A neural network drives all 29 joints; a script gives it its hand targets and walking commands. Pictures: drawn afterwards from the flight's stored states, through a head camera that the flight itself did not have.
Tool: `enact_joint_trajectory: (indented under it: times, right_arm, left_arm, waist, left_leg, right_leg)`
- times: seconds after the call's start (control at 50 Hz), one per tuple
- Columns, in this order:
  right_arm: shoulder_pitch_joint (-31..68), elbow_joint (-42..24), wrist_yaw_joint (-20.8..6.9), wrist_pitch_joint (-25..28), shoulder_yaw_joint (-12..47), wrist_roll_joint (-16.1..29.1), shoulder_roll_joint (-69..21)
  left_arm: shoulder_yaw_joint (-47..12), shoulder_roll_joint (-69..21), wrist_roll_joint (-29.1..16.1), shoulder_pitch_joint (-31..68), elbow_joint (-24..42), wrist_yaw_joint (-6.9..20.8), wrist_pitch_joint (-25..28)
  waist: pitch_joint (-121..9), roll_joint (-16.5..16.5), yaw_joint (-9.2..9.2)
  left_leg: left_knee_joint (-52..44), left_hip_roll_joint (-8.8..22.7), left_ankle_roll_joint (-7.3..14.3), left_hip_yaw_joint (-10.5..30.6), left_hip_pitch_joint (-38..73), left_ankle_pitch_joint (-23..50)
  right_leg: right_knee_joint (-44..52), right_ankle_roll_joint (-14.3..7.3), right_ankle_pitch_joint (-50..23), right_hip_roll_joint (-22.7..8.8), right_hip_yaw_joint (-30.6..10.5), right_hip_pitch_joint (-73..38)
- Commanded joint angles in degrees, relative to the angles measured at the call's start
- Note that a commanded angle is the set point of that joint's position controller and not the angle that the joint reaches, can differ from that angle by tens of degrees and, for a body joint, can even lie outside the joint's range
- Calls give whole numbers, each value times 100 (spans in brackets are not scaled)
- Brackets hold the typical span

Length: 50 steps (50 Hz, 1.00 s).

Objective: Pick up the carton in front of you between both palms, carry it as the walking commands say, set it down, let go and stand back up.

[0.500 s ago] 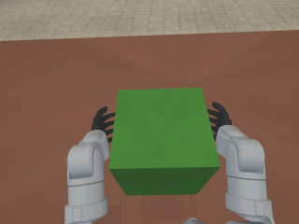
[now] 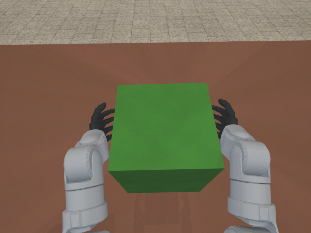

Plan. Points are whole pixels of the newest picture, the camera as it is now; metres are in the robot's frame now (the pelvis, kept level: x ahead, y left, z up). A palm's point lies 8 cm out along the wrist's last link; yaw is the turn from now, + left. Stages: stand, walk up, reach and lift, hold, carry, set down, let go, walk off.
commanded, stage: carry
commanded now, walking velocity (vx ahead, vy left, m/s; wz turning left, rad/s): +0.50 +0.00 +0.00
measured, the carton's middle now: (163, 144) +0.34 +0.00 +0.04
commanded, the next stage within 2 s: none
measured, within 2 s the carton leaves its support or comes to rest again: neither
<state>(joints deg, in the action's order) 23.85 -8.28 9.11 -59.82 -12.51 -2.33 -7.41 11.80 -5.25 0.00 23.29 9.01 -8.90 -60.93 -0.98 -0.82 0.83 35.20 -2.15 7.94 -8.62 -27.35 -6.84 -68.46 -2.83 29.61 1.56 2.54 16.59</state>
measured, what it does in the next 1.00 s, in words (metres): goes down: right foot 0.03 m lower, then left foot 0.03 m lower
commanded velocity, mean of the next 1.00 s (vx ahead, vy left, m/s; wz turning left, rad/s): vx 0.50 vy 0.00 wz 0.00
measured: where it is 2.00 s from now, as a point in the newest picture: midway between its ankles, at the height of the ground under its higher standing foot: (154, 112)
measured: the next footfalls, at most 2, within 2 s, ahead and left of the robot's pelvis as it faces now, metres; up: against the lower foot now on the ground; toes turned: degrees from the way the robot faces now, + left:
right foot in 0.40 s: +0.42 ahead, -0.07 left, -0.03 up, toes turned -3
left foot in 0.90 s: +0.74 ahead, +0.06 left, -0.07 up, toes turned +4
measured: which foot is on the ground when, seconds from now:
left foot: down 0.00-0.38, up 0.40-0.88, down 0.90-1.00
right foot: up 0.00-0.38, down 0.40-0.90, up 0.92-1.00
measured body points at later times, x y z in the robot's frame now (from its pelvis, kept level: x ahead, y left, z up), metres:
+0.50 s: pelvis +0.33 -0.03 -0.03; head +0.35 -0.03 +0.42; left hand +0.65 +0.14 +0.05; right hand +0.68 -0.16 +0.05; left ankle +0.17 +0.07 -0.64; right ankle +0.38 -0.07 -0.75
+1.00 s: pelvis +0.65 +0.01 -0.07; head +0.66 +0.01 +0.38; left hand +0.99 +0.16 +0.03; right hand +0.99 -0.15 +0.03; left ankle +0.71 +0.05 -0.79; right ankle +0.49 -0.09 -0.67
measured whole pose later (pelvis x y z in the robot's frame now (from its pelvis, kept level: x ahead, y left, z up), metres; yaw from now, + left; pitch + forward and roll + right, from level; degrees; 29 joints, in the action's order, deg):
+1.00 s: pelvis +0.65 +0.01 -0.07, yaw +0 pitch +4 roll +0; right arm 23.5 -3.6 9.6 -59.0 -12.3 -2.2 -6.7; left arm 12.0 -5.2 -0.1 23.1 3.9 -9.4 -59.6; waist -3.8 -0.1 1.6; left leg 34.5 -3.5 8.2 -7.6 -26.5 -6.8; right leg -73.6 -3.1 28.1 3.1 1.0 22.0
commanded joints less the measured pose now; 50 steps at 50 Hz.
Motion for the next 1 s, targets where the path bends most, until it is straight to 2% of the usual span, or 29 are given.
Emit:
enact_joint_trajectory:
  times: [0.0,0.04,0.08,0.18,0.26,0.3,0.34,0.36,0.38,0.4,0.42,0.44,0.46,0.48,0.5,0.54,0.62,0.66,0.72,0.78,0.82,0.84,0.86,0.88,0.9,0.92,0.94,0.96,0.98]
  right_arm:
    - [2924,-626,-202,-79,3597,1306,-4062]
    - [3484,-829,-329,54,3881,1605,-4398]
    - [3605,-806,-383,185,4011,1733,-4455]
    - [3159,-562,-344,315,3959,1642,-4238]
    - [2774,-428,-293,255,3843,1524,-4071]
    - [2660,-291,-260,196,3769,1415,-3970]
    - [2695,-166,-223,119,3707,1319,-3906]
    - [2743,-104,-196,88,3662,1270,-3852]
    - [2838,-57,-154,49,3601,1204,-3764]
    - [2762,124,-124,-6,3515,1173,-3869]
    - [2688,40,-89,-17,3415,1108,-3752]
    - [2912,-4,-62,-8,3373,1088,-3898]
    - [3066,-39,-51,35,3318,1046,-4081]
    - [3160,-21,-58,92,3239,939,-4230]
    - [3131,22,-76,149,3193,854,-4341]
    - [3042,83,-106,270,3250,756,-4458]
    - [2745,89,-75,453,3385,675,-4369]
    - [2698,-45,-54,490,3438,710,-4282]
    - [2725,-317,-28,466,3514,808,-4072]
    - [2599,-403,-9,331,3481,817,-3768]
    - [2520,-368,0,227,3368,793,-3576]
    - [2441,-275,12,182,3272,761,-3476]
    - [2356,-198,25,146,3176,713,-3387]
    - [2236,-133,30,103,3087,670,-3274]
    - [2335,-10,62,68,2992,617,-3101]
    - [2403,86,104,47,3026,723,-3140]
    - [2341,144,67,46,3107,884,-3418]
    - [2700,-1,4,70,3256,1017,-3715]
    - [3006,-118,-73,98,3412,1170,-4001]
  left_arm:
    - [-3493,-4325,-941,3248,635,57,-4]
    - [-3423,-4467,-805,3221,564,71,128]
    - [-3424,-4475,-661,3088,426,70,249]
    - [-3443,-4268,-523,2782,374,6,411]
    - [-3449,-4066,-541,2647,478,5,329]
    - [-3391,-3909,-523,2604,446,21,252]
    - [-3249,-3743,-459,2438,263,16,192]
    - [-3173,-3698,-413,2386,185,14,168]
    - [-3075,-3577,-374,2260,81,15,138]
    - [-2988,-3401,-357,2513,1,-41,117]
    - [-3088,-3605,-500,2319,-148,-50,119]
    - [-3176,-3898,-625,2489,-63,-1,160]
    - [-3335,-4204,-797,2853,111,73,199]
    - [-3521,-4476,-979,3259,247,156,247]
    - [-3701,-4697,-1159,3574,330,231,316]
    - [-3877,-4890,-1357,3786,371,335,451]
    - [-3917,-4769,-1364,3392,252,364,586]
    - [-3888,-4636,-1327,3202,272,337,610]
    - [-3808,-4395,-1278,3013,375,267,592]
    - [-3636,-4105,-1114,2716,297,164,494]
    - [-3542,-3964,-1010,2596,203,106,404]
    - [-3523,-3920,-979,2609,173,84,354]
    - [-3525,-3879,-950,2707,143,62,311]
    - [-3488,-3830,-902,2797,118,32,268]
    - [-3470,-3891,-881,2847,28,11,197]
    - [-3356,-3766,-872,2731,36,-9,148]
    - [-3296,-3847,-891,2954,120,-46,138]
    - [-3205,-4027,-832,3109,94,-65,150]
    - [-3129,-4179,-740,3154,61,-62,187]
  waist:
    - [-2432,493,287]
    - [-2401,284,167]
    - [-2432,371,148]
    - [-2227,636,331]
    - [-1929,675,514]
    - [-1854,788,389]
    - [-2118,674,-36]
    - [-2305,386,-278]
    - [-2604,-229,-357]
    - [-2968,-1438,-391]
    - [-3144,-1386,-580]
    - [-2731,-1000,-546]
    - [-2459,-412,-478]
    - [-2237,-89,-371]
    - [-2228,-32,-306]
    - [-2248,-196,-264]
    - [-2337,-421,-399]
    - [-2272,-444,-465]
    - [-2076,-465,-592]
    - [-1848,-546,-717]
    - [-1848,-672,-543]
    - [-2028,-658,-297]
    - [-2292,-461,4]
    - [-2579,56,125]
    - [-2875,1133,28]
    - [-3286,1704,414]
    - [-2929,1203,336]
    - [-2622,640,300]
    - [-2326,240,186]
  left_leg:
    - [-1063,1979,780,3112,3833,2012]
    - [-1200,1840,561,2565,3225,2037]
    - [-1178,1710,492,2201,3096,2285]
    - [-944,1245,290,1406,3419,3585]
    - [-805,801,110,908,3374,3518]
    - [-529,855,29,870,3230,3353]
    - [545,836,-183,586,2915,3505]
    - [1491,694,-290,429,2261,2628]
    - [2605,482,-358,377,1067,332]
    - [4331,-308,-644,677,-820,-2739]
    - [4981,-241,-515,1019,-1592,-2628]
    - [4826,27,-412,1109,-1810,-2303]
    - [4462,153,-412,1087,-1672,-1956]
    - [4056,287,-444,1036,-1451,-1732]
    - [3688,391,-471,1053,-1158,-1585]
    - [3096,443,-541,943,-1005,-1434]
    - [2088,454,-611,721,-1527,-631]
    - [1496,392,-594,557,-1557,-22]
    - [481,148,-548,218,-1419,706]
    - [-583,-71,-425,-28,-924,1355]
    - [-1080,-174,-236,-58,27,1589]
    - [-1257,-222,-180,-87,799,1663]
    - [-1377,-32,-169,-11,1825,1863]
    - [-848,783,-206,805,3100,2714]
    - [-74,2221,389,2742,4485,4454]
    - [-555,2678,1367,4226,5099,2387]
    - [-956,2305,1224,4185,4549,1182]
    - [-1102,2071,1000,3699,3879,929]
    - [-1244,1945,819,3250,3221,1157]
  right_leg:
    - [-903,-74,-420,-250,-413,2705]
    - [-187,-8,-798,-414,-373,2301]
    - [327,45,-930,-420,-253,2243]
    - [2019,39,-2194,-231,146,2462]
    - [3769,-31,-3520,94,641,1768]
    - [4291,-163,-3998,103,604,1124]
    - [4606,-271,-4083,151,690,-163]
    - [4561,-258,-4122,-116,495,-1133]
    - [3782,-221,-5355,-1086,-560,-2277]
    - [3554,-1316,-5959,-2482,-2805,-3723]
    - [4099,-1760,-3806,-2555,-3643,-3738]
    - [4393,-1563,-3100,-2174,-3392,-3168]
    - [4529,-1368,-3157,-1970,-2909,-2565]
    - [4621,-1228,-3468,-1867,-2483,-1995]
    - [4727,-1123,-3373,-1788,-2233,-1606]
    - [4780,-984,-3560,-1635,-1840,-1415]
    - [4491,-828,-5315,-1460,-1263,-2127]
    - [4383,-697,-5810,-1238,-958,-2312]
    - [4200,-600,-6108,-908,-626,-2553]
    - [4043,-556,-5912,-769,-415,-2616]
    - [3587,-446,-6185,-816,-287,-2301]
    - [3006,-316,-6345,-800,-147,-2082]
    - [2058,-168,-5789,-692,92,-1611]
    - [891,-71,-3721,-518,139,-410]
    - [-202,96,23,119,40,1289]
    - [-1595,217,590,353,-289,2541]
    - [-1553,-16,166,99,-468,2955]
    - [-1222,-69,-215,-80,-492,2838]
    - [-795,-48,-466,-238,-466,2602]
